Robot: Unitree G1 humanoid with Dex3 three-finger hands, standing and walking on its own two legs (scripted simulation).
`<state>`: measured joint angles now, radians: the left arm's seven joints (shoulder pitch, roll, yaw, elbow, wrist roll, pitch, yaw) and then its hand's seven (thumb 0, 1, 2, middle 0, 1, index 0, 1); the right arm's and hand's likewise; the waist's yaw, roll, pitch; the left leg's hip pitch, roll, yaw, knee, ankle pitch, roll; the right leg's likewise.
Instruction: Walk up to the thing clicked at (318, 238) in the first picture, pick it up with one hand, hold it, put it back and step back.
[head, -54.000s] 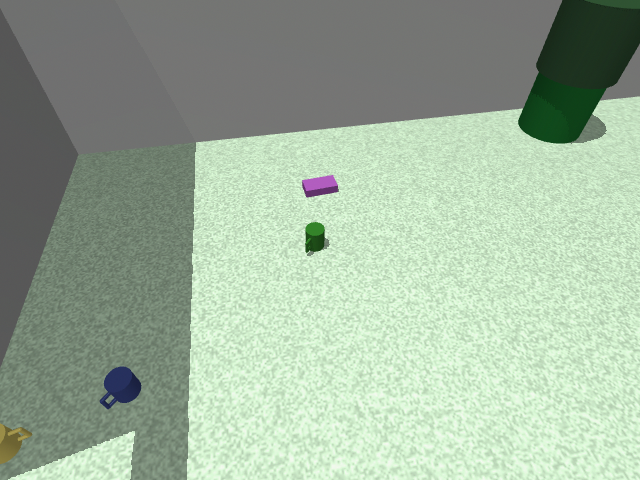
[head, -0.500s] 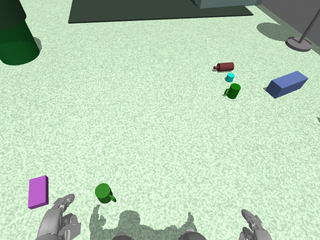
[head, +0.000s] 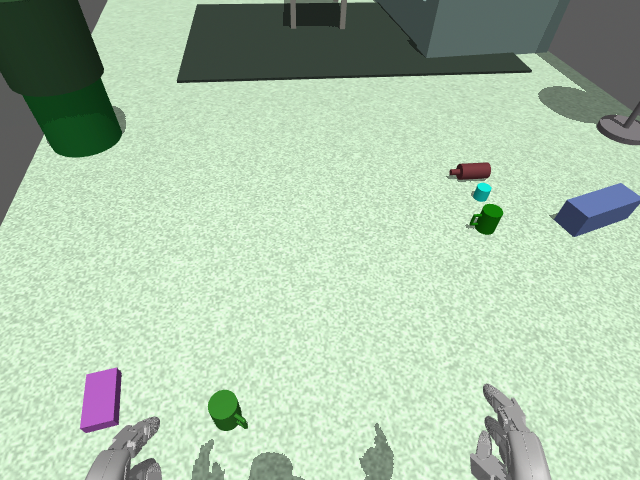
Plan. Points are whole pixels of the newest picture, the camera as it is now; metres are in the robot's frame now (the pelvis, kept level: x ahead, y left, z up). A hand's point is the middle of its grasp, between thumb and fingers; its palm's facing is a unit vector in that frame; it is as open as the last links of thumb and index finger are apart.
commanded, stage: home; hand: left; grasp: from above
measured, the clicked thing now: (230, 413) +0.45 +0.23 -0.67
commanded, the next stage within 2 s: stand in 1.70 s
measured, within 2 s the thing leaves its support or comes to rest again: neither
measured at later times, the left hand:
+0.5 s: hand (169, 478) +0.17 +0.18 -0.05, palm faces +0.04 -0.98 -0.20, open 7.4 cm
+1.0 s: hand (170, 479) +0.17 +0.17 -0.05, palm faces +0.04 -0.98 -0.21, open 7.4 cm
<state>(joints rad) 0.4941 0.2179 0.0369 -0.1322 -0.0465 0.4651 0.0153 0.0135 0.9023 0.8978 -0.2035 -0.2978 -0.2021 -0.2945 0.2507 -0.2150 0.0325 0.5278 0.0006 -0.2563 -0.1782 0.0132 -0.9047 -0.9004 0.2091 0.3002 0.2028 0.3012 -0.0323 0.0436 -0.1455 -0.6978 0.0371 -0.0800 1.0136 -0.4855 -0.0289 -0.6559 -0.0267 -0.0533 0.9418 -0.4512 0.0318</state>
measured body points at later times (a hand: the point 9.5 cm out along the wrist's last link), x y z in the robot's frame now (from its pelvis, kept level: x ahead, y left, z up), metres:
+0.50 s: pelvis +0.01 +0.00 +0.00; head +0.03 +0.00 +0.45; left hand +0.17 +0.23 -0.03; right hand +0.16 -0.25 -0.07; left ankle +0.01 +0.13 -0.68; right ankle +0.01 -0.14 -0.68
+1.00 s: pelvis +0.01 +0.00 +0.00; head +0.03 +0.00 +0.45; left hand +0.17 +0.23 -0.03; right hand +0.17 -0.25 -0.07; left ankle +0.01 +0.13 -0.68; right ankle +0.01 -0.14 -0.68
